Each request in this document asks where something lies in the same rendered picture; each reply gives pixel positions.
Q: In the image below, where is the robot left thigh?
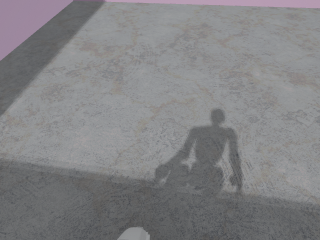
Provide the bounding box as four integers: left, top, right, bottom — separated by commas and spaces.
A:
117, 227, 150, 240

